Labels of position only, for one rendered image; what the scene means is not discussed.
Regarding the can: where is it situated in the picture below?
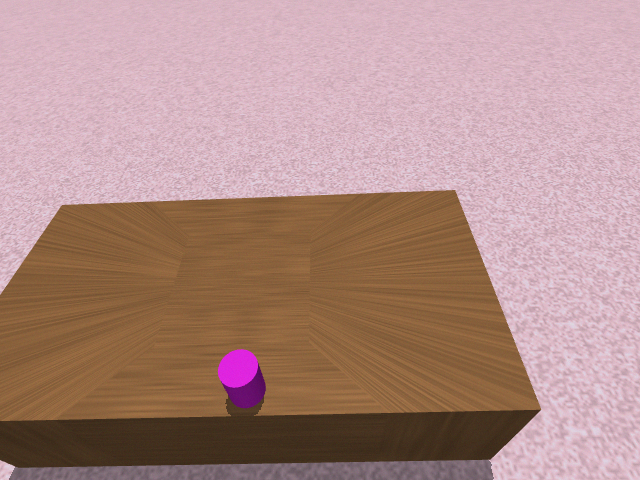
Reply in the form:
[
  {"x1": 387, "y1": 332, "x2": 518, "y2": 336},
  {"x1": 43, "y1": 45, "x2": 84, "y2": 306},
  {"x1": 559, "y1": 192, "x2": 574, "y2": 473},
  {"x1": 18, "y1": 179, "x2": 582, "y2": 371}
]
[{"x1": 218, "y1": 349, "x2": 266, "y2": 408}]

